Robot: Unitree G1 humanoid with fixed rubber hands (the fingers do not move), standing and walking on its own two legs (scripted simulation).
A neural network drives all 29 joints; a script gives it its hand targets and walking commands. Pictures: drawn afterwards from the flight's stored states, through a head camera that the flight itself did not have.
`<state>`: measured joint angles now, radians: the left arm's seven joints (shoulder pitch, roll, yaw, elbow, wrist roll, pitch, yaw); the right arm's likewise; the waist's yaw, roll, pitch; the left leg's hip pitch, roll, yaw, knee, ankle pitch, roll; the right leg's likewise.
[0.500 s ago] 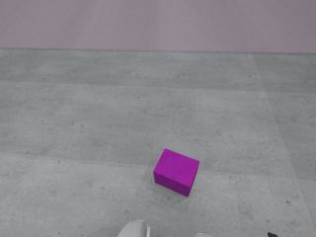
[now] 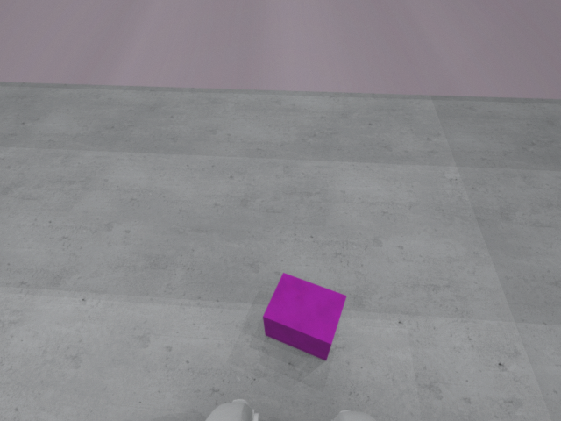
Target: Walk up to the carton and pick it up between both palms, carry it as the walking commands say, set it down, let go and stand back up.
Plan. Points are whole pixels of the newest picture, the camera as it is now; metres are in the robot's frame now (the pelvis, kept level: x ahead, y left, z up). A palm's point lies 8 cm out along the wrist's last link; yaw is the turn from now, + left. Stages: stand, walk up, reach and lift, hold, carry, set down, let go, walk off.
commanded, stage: walk up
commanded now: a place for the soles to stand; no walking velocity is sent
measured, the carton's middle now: (304, 316) +0.53 -0.05 -0.65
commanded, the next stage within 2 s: none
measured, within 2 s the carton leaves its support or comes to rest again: neither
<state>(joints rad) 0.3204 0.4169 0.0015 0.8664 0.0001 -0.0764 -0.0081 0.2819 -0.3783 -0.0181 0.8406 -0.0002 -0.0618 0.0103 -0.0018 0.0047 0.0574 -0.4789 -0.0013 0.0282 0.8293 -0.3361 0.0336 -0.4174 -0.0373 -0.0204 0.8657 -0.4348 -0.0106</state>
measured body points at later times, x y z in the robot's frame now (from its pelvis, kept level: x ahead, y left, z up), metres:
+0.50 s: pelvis +0.01 +0.00 +0.00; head +0.02 -0.01 +0.45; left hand +0.08 +0.32 -0.10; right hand +0.09 -0.31 -0.12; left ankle +0.06 +0.11 -0.70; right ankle +0.02 -0.13 -0.70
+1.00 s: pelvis +0.04 +0.08 -0.01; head +0.05 +0.05 +0.44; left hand +0.09 +0.41 -0.11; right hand +0.15 -0.23 -0.12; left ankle +0.11 +0.17 -0.70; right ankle +0.03 -0.09 -0.65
